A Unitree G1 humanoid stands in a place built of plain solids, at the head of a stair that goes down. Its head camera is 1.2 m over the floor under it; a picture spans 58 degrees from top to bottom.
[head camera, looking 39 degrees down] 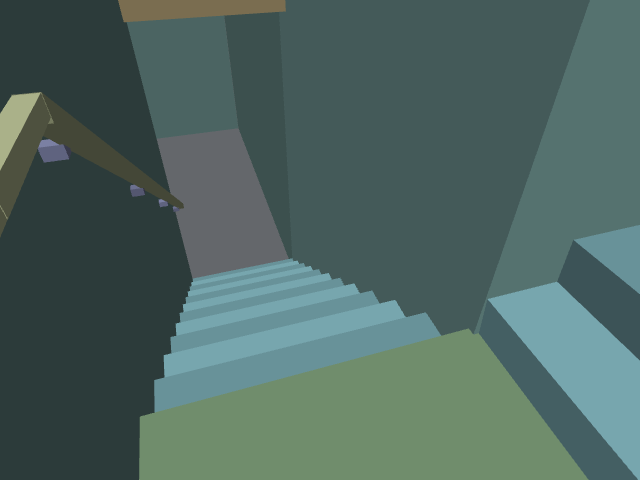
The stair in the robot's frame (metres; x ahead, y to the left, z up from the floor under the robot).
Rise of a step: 0.18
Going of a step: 0.26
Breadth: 1.10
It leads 17 degrees to the left of straight ahead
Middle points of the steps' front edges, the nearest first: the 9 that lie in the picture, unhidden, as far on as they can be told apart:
0.82 0.00 0.00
1.07 0.08 -0.19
1.31 0.15 -0.37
1.56 0.23 -0.56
1.80 0.31 -0.74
2.04 0.38 -0.93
2.28 0.46 -1.11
2.53 0.53 -1.30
2.77 0.61 -1.48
